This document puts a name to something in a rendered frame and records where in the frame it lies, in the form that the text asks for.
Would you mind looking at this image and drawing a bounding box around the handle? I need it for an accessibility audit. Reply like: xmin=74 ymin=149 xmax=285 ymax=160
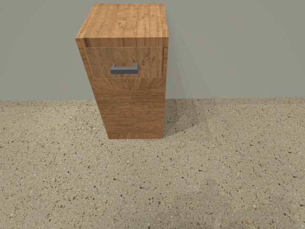
xmin=111 ymin=63 xmax=138 ymax=74

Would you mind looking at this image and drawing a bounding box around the cabinet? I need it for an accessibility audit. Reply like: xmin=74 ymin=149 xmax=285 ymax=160
xmin=75 ymin=3 xmax=169 ymax=139

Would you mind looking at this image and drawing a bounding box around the drawer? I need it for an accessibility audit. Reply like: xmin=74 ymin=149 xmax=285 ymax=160
xmin=84 ymin=46 xmax=163 ymax=78

